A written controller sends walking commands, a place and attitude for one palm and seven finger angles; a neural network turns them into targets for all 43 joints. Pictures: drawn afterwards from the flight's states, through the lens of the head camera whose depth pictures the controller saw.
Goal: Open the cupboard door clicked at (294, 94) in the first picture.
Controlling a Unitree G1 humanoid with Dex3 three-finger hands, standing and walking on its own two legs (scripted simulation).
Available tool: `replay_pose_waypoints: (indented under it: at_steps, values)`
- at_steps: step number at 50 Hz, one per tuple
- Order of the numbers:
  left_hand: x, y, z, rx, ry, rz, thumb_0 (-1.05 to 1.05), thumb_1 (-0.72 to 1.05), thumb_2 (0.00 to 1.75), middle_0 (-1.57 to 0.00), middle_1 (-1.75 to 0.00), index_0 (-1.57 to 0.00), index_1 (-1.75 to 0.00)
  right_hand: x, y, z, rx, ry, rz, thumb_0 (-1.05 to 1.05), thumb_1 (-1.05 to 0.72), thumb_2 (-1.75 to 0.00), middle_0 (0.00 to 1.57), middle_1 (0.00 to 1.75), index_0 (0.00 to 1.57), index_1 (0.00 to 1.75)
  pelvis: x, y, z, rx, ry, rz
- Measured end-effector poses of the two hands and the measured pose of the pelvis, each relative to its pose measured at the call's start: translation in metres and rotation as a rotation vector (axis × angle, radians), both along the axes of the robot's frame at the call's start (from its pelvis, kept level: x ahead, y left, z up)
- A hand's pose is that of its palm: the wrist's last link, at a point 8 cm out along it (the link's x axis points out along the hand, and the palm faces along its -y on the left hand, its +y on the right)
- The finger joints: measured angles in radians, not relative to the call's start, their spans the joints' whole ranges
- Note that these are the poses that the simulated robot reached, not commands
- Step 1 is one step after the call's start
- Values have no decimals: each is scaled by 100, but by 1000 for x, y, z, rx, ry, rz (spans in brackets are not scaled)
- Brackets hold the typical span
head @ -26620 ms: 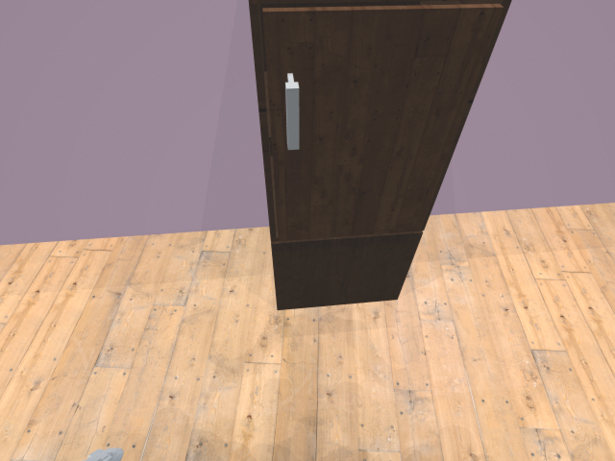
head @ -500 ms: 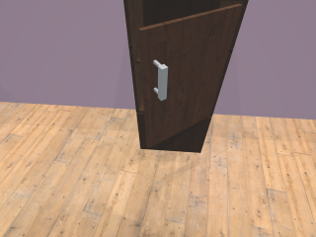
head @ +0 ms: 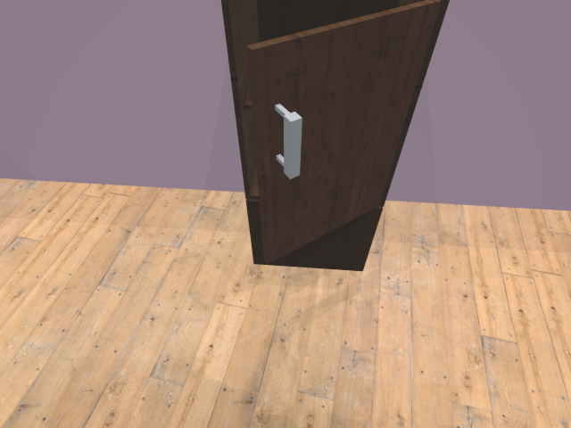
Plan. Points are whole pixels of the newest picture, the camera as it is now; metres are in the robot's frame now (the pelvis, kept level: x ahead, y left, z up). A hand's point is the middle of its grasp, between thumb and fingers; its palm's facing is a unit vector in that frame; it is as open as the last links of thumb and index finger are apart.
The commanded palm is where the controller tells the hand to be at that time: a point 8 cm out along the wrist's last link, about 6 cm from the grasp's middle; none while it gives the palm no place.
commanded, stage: look to check the result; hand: left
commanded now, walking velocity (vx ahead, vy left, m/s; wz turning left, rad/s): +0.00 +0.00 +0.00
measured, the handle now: (286, 141) +0.58 +0.03 +0.08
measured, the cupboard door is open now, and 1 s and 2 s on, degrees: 37 37 37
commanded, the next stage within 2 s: walk to a spot facing it in 0.30 s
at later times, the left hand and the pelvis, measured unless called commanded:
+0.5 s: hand out of the picture +0.01 +0.16 -0.18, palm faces +0.04 -0.98 -0.18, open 7.4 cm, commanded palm none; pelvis +0.01 -0.01 +0.00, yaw +0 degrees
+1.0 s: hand out of the picture +0.09 +0.15 -0.16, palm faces -0.14 -0.94 -0.30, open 7.4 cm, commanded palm none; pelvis +0.00 -0.04 +0.00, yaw -14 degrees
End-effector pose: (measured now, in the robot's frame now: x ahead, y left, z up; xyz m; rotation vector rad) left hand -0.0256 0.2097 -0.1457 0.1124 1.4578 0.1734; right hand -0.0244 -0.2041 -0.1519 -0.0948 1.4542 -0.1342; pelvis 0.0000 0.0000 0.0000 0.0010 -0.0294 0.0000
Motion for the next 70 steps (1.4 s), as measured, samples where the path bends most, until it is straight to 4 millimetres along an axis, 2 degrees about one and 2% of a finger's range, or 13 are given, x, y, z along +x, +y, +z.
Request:
replay_pose_waypoints:
  at_steps: [24, 32, 38, 44, 49, 54, 59, 64, 67, 70]
  values:
    - [25, -2, 1, 3, -30, -10, 0, 90, 90, -20, -30, -20, -30, 25, -12, 2, -19, -22, 17, 0, -91, -90, 20, 30, 20, 29, 11, -5, 2, 1, 6, -1]
    - [35, 4, -3, 10, 0, -44, 0, 90, 90, -20, -30, -20, -30, 26, -23, -2, -49, -41, -58, 0, -91, -90, 20, 30, 20, 29, 10, -7, -5, 4, 16, -69]
    - [62, 9, -3, 48, -29, -102, 1, 90, 90, -20, -30, -20, -30, 24, -42, -9, -68, -78, -109, 0, -91, -90, 20, 30, 20, 29, 7, -16, -12, 30, 20, -130]
    - [98, -1, 4, 104, -122, -166, 0, 91, 90, -20, -30, -20, -30, 27, -73, -21, -66, -103, -151, 0, -91, -90, 20, 30, 20, 29, 6, -36, -19, 30, 17, -174]
    - [113, -12, 17, 114, -135, -216, 0, 90, 90, -20, -30, -20, -30, 48, -95, -4, -89, -162, -183, 1, -91, -90, 20, 30, 20, 29, 4, -43, -6, 46, 31, -237]
    - [125, -19, 22, 101, -117, -289, 0, 90, 90, -20, -30, -20, -30, 72, -108, 14, -116, -268, -230, 1, -91, -90, 20, 30, 20, 29, 7, -44, 1, 61, 44, -309]
    - [141, -18, 20, 82, -114, -345, 0, 90, 90, -20, -30, -20, -30, 86, -109, 24, -145, -326, -263, 0, -91, -90, 20, 30, 20, 29, 12, -37, 3, 57, 53, -370]
    - [164, -7, 12, 65, -114, -397, 0, 90, 90, -20, -30, -20, -30, 88, -99, 31, -178, -349, -302, 0, -91, -90, 20, 30, 20, 29, 21, -23, 0, 47, 65, -429]
    - [185, 1, -1, 49, -121, -431, 1, 90, 90, -20, -30, -20, -30, 79, -90, 28, -218, -362, -326, 0, -91, -90, 20, 30, 20, 29, 30, -11, -10, 6, 84, -458]
    - [211, 2, -6, 36, -145, -480, 1, 90, 90, -20, -30, -20, -30, 57, -76, 28, -232, -304, -336, 0, -91, -90, 20, 30, 20, 29, 31, -7, -11, 11, 66, -490]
